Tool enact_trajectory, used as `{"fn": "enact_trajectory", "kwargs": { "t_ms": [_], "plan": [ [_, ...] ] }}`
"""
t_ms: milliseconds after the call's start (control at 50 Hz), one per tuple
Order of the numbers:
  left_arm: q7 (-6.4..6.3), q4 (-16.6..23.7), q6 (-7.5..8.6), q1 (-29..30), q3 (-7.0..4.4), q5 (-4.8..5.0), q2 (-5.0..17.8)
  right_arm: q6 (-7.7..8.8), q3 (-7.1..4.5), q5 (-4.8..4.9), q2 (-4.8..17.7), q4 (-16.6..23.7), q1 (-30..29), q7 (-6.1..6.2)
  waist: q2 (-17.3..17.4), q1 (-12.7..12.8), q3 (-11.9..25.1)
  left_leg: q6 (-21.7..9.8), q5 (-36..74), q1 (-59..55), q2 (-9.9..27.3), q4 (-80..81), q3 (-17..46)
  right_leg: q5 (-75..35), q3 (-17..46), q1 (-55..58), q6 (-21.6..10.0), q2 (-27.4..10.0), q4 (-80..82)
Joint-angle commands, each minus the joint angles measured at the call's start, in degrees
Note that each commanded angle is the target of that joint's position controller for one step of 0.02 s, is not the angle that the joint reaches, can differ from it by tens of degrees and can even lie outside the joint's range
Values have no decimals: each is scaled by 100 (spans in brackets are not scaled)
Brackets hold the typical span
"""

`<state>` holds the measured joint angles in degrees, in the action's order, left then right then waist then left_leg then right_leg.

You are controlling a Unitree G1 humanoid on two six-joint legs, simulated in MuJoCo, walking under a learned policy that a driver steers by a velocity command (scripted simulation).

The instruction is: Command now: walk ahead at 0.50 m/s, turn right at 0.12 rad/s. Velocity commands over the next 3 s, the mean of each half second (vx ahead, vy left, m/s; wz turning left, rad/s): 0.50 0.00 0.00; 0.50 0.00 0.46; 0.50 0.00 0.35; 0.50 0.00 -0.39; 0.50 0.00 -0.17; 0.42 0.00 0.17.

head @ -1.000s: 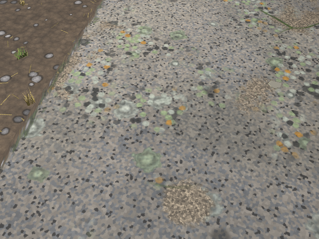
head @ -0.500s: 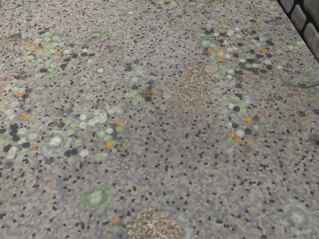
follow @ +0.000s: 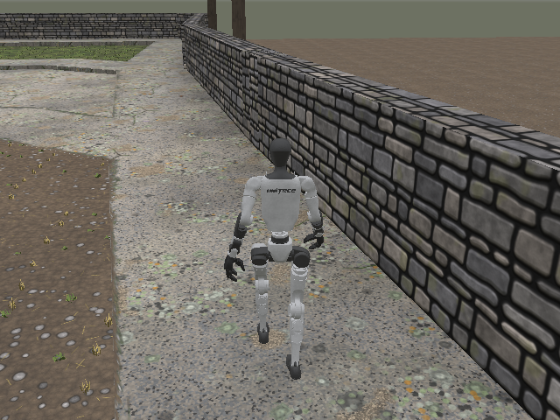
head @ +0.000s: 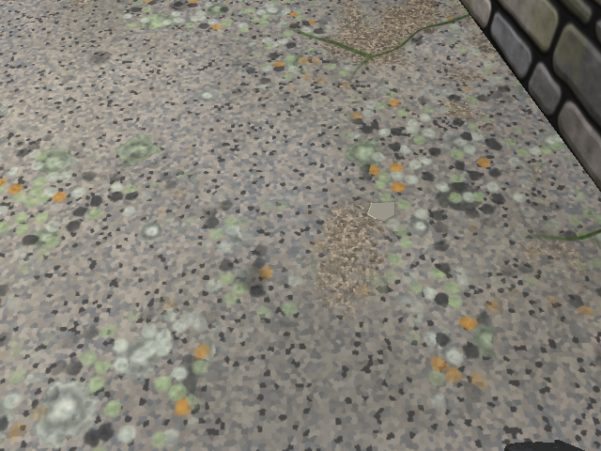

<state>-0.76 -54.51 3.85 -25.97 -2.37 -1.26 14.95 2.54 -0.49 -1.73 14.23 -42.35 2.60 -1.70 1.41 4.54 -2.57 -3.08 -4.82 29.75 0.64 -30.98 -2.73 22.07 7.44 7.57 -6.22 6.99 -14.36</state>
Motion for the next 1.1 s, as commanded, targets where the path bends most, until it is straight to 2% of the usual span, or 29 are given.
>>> {"fn": "enact_trajectory", "kwargs": {
  "t_ms": [20, 40, 60, 80, 100, 120, 140, 180, 220, 280, 340, 440, 500, 520, 540, 560, 580, 600, 620, 640, 680, 760, 880, 940, 1000, 1040, 1060, 1080, 1100],
  "plan": [
    [-6, 240, 95, 199, -165, -3, 947, 178, -344, -37, 976, -209, 1863, 188, -364, -1192, 1018, -449, -217, -2725, 51, 483, 246, -5540, 103, -907, -141, -1276, -2698],
    [30, 447, 131, -83, -48, 121, 490, 195, -463, -188, 1510, -263, 2620, 274, 499, -1237, 1866, -868, -913, -4246, 1568, 531, 2201, -3193, -225, -2241, 27, -711, -4581],
    [42, 342, 114, -622, -76, 212, 479, 112, -535, -87, 1609, -400, 2515, 199, 1511, -881, 2174, -1524, -717, -4764, 2419, 1338, 4582, 684, -339, -3614, 152, 177, -6003],
    [14, 317, 69, -231, -121, 15, 801, 75, -455, 60, 1166, -281, 1885, 133, 444, -710, 1192, -1414, -1200, -3950, 2156, 1472, 4041, 308, -23, -4106, 83, -296, -6276],
    [61, 406, 79, 261, -101, -13, 726, 97, -365, 93, 794, -216, 1447, 103, -19, -658, 578, -1306, -1062, -3172, 1916, 1599, 3142, -125, -66, -4114, 92, -526, -6041],
    [100, 463, 67, 458, -75, 1, 592, 127, -308, 47, 597, -263, 1282, 96, -129, -530, 222, -1117, -644, -2622, 1611, 1800, 2531, -324, -158, -4000, 96, -731, -5688],
    [138, 513, 10, 545, -71, -56, 553, 171, -269, 52, 520, -365, 1321, 114, 40, -426, 91, -979, -219, -2315, 1378, 1906, 2093, -399, -198, -3860, 138, -871, -5387],
    [210, 437, -102, 395, -24, -103, 399, 260, -252, 74, 499, -534, 1493, 110, 260, -312, 147, -902, 434, -2107, 1156, 2056, 1628, -538, -360, -3614, 240, -926, -5158],
    [251, 495, -150, 595, -2, -112, 339, 323, -278, 122, 590, -679, 1695, 95, 258, -283, 99, -947, 742, -2147, 1093, 2215, 1343, -738, -518, -3882, 336, -1035, -4909],
    [279, 761, -167, 1413, 40, -113, 300, 317, -278, 140, 594, -847, 1968, 93, 217, -424, -124, -920, 953, -2289, 946, 2437, 1015, -1344, -756, -4446, 496, -1232, -4211],
    [299, 983, -140, 2121, 120, -75, 166, 304, -267, 154, 580, -991, 2204, 92, 223, -587, -188, -783, 1392, -2394, 766, 2410, 693, -1922, -973, -4365, 577, -1196, -3140],
    [260, 1239, -85, 2873, 162, -39, 185, 254, -281, 112, 687, -1205, 2648, 163, 241, -800, -186, -795, 2067, -2969, 949, 1975, 984, -2097, -1024, -4108, 549, -947, -2102],
    [208, 1235, 5, 2643, 106, -26, 350, 211, -324, 67, 814, -1197, 2467, 219, 296, -568, -81, -709, 2649, -3164, 1082, 1458, 1208, -1533, -925, -3497, 390, -794, -1689],
    [171, 1105, 49, 2201, 56, -30, 450, 207, -340, 69, 857, -1184, 2370, 221, 303, -365, 114, -636, 3091, -3114, 1012, 994, 1200, -1329, -948, -2876, 308, -658, -1476],
    [110, 851, 120, 1387, -21, -69, 596, 203, -335, 101, 832, -1173, 2287, 200, 104, -1, 551, -527, 3060, -2827, 757, 62, 1015, -1516, -941, -1758, 168, -645, -1088],
    [17, 700, 183, 452, -139, -208, 990, 226, -286, 165, 648, -1003, 2210, 175, -310, 345, 1257, -415, 1745, -1875, 441, -1350, 814, -1079, 7, -312, -94, -1613, -1010],
    [-17, 750, 130, 181, -290, -313, 1558, 207, -159, 357, -19, -801, 2778, 182, -1483, 109, 2012, -176, -1834, 18, -446, -3229, 230, -699, 2306, 1182, -664, -3260, -704],
    [18, 787, 33, 413, -258, -121, 1230, 125, -320, 197, 621, -886, 2689, 240, -1035, 56, 1885, -250, -2505, 513, -315, -3895, 569, -286, 2986, 701, -790, -3310, -306],
    [34, 848, 19, 890, -143, -58, 764, 86, -376, 142, 674, -879, 2371, 218, -613, -151, 1008, -272, -2040, 654, -18, -3967, 687, -88, 2130, -63, -658, -3042, -152],
    [52, 869, 52, 1193, -83, -38, 479, 75, -348, 129, 504, -851, 2136, 165, -481, -241, 488, -233, -1660, 571, 183, -3774, 657, -436, 1396, -750, -534, -2757, 113],
    [16, 783, 133, 1294, -35, -21, 279, -58, -372, 13, 396, -835, 2058, 73, -702, -470, 144, -134, -1373, 256, 383, -3493, 594, -1105, 439, -1462, -264, -2351, 406],
    [18, 611, 313, 1026, -100, 55, 389, -239, -373, -18, 233, -629, 1641, -58, -558, -591, 77, 9, -773, 559, 484, -3368, 492, -1941, -429, -1520, -288, -2276, 677],
    [23, 403, 296, 679, -124, 18, 411, -231, -287, -5, 127, -166, 450, -186, -539, -421, -200, 99, 410, 833, 467, -1830, 155, -2587, -1472, -1322, -203, -2041, 684],
    [-8, 295, 268, 408, -165, 16, 560, -219, -235, -32, 121, 73, -124, -242, -535, -253, -297, -41, 459, 647, 398, -1066, -176, -2905, -1739, -987, -170, -2187, 601],
    [-50, 186, 165, 193, -200, -2, 666, -214, -251, -69, 212, 226, -358, -254, -551, -213, -315, -278, -124, 519, 231, -655, -408, -3755, -1964, -401, -95, -2328, 209],
    [-82, 161, 80, 208, -238, -17, 823, -218, -300, -87, 295, 200, -132, -211, -688, -364, -88, -502, -762, -10, -121, -509, -632, -5484, -2171, -148, -20, -2348, -556],
    [-88, 156, 18, 215, -263, -20, 916, -200, -352, -88, 377, 103, 263, -180, -724, -543, 164, -640, -1047, -471, -346, -407, -689, -6154, -2235, -89, -5, -2345, -1274],
    [-80, 180, -46, 244, -277, -5, 977, -147, -433, -99, 493, -99, 946, -128, -635, -831, 578, -796, -1045, -1295, -574, -93, -675, -6090, -2305, -293, 51, -2300, -2347],
    [-63, 295, -67, 323, -260, -2, 931, -101, -581, -162, 812, -406, 1926, -38, -245, -1281, 1139, -1046, -1060, -2760, -321, 303, -68, -4853, -2361, -1272, 251, -2171, -3901]
  ]
}}
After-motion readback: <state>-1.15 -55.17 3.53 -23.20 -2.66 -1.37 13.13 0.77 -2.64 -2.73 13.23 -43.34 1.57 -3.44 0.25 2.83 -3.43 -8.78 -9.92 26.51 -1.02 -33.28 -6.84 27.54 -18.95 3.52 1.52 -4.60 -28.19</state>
